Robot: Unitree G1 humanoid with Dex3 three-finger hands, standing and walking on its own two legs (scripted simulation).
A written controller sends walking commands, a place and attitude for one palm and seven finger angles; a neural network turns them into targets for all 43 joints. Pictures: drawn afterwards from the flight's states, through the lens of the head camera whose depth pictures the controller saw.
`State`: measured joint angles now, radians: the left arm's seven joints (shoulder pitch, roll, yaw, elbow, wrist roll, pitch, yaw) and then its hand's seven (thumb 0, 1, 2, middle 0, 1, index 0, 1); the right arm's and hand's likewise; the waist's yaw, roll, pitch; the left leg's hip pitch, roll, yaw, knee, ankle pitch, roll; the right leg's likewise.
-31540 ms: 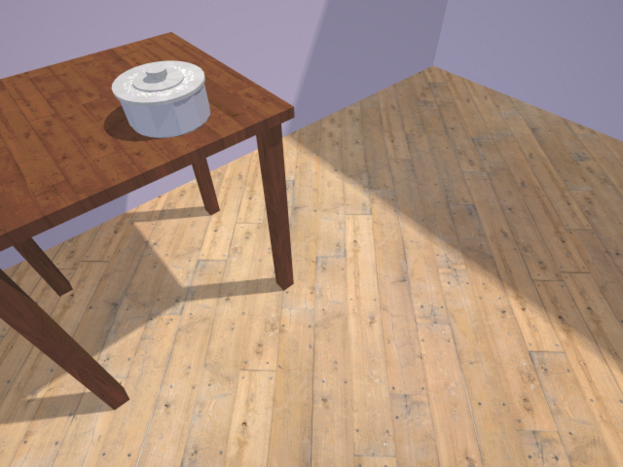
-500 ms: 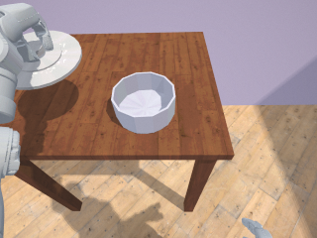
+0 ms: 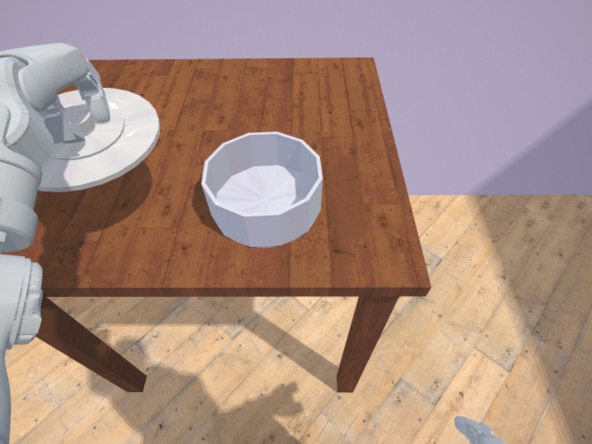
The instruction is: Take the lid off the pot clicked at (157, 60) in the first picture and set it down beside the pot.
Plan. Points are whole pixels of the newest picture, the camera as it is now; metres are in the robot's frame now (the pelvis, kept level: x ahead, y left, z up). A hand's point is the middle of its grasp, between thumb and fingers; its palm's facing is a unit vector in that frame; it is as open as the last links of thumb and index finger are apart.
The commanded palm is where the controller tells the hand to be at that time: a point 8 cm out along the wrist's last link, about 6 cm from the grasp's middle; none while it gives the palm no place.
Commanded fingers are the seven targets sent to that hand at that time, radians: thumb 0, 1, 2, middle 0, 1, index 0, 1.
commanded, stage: lower the lid onto the table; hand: left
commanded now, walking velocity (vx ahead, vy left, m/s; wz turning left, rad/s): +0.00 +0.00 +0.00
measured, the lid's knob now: (74, 120) +0.48 +0.28 +0.19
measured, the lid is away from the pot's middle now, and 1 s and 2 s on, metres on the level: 0.24 0.23 0.24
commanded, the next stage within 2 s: none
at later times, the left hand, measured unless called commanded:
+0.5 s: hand (88, 133) +0.47 +0.27 +0.18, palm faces -0.35 -0.08 -0.93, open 6.8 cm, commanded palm +0.45 +0.27 +0.25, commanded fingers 0.00 0.72 0.93 -0.88 -1.01 -0.92 -1.01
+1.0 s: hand (95, 157) +0.46 +0.27 +0.14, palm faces -0.40 -0.09 -0.91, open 6.8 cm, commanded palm +0.46 +0.28 +0.22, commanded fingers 0.00 0.72 0.93 -0.88 -1.01 -0.92 -1.01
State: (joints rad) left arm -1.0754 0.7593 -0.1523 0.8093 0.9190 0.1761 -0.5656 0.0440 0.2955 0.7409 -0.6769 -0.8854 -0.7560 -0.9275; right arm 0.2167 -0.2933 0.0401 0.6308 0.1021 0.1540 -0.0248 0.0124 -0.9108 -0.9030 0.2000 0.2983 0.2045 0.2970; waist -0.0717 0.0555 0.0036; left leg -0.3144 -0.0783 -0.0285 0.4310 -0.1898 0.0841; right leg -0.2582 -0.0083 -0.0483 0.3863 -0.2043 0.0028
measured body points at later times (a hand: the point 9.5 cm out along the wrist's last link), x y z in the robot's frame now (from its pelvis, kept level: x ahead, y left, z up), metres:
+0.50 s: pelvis +0.01 +0.00 +0.00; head +0.06 -0.01 +0.45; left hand +0.48 +0.27 +0.23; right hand +0.10 -0.26 -0.12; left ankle +0.01 +0.06 -0.74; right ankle -0.01 -0.13 -0.74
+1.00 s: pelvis +0.01 +0.00 +0.00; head +0.06 +0.00 +0.45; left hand +0.48 +0.27 +0.19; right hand +0.10 -0.27 -0.12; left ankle +0.01 +0.06 -0.74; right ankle -0.01 -0.13 -0.74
